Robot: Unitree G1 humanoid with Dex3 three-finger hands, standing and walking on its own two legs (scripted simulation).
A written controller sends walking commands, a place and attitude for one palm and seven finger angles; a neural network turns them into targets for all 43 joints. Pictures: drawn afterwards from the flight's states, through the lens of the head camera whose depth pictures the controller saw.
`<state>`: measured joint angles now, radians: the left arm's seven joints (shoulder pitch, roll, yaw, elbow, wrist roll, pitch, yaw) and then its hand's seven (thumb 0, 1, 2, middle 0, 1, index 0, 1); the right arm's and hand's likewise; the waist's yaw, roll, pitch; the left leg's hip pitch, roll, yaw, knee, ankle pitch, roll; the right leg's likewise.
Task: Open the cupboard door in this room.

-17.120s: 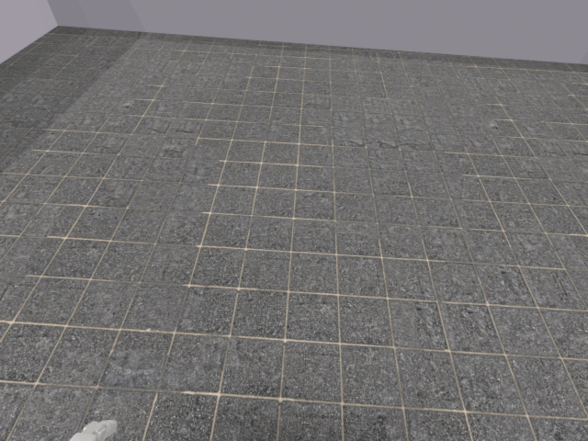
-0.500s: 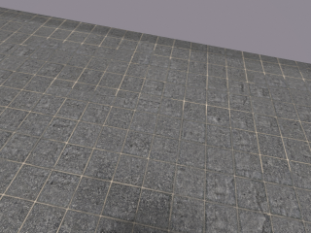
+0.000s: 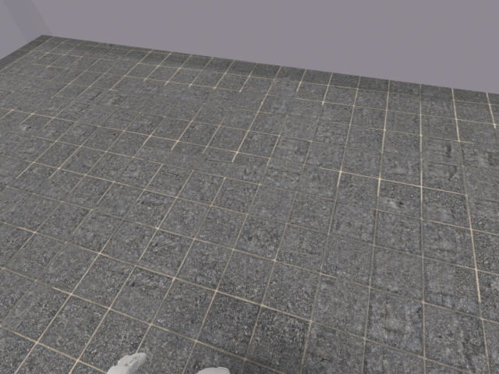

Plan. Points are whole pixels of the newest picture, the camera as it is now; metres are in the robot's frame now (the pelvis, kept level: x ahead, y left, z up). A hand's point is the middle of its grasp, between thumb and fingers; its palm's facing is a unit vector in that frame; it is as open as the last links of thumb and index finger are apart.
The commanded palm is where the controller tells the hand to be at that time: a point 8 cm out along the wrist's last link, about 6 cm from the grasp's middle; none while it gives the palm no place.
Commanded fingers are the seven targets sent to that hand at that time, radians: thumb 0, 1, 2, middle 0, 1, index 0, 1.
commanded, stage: turn or walk to find it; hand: left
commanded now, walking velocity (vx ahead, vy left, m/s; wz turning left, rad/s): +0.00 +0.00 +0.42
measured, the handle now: out of the picture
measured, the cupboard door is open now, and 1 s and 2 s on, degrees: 0 0 0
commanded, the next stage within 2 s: none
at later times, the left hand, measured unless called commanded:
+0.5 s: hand out of the picture -0.07 +0.23 -0.18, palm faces +0.30 -0.92 -0.23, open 7.4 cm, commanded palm none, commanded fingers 0.00 0.90 0.90 -0.20 -0.30 -0.20 -0.30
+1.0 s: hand out of the picture +0.00 +0.24 -0.15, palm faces +0.39 -0.88 -0.27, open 7.4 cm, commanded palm none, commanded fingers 0.00 0.90 0.90 -0.20 -0.30 -0.20 -0.30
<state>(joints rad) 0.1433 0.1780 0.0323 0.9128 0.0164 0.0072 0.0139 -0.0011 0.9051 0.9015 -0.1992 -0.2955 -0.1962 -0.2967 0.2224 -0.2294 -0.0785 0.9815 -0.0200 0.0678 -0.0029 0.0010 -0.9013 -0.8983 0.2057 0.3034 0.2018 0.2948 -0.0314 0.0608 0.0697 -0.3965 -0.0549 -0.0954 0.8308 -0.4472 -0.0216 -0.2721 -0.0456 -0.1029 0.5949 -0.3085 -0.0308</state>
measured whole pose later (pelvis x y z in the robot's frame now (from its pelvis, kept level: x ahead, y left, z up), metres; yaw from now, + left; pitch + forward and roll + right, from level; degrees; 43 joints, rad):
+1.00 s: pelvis -0.04 +0.00 +0.00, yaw +24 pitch +1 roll +1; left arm 0.10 0.21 0.05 0.92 0.00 0.03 0.02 0.00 0.91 0.90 -0.20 -0.30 -0.19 -0.30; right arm 0.25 -0.20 -0.06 0.99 -0.02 0.04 -0.01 0.00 -0.90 -0.90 0.21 0.30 0.20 0.30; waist -0.04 0.02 0.06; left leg -0.30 -0.07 -0.10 0.51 -0.23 0.00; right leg -0.27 -0.03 -0.04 0.56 -0.30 0.06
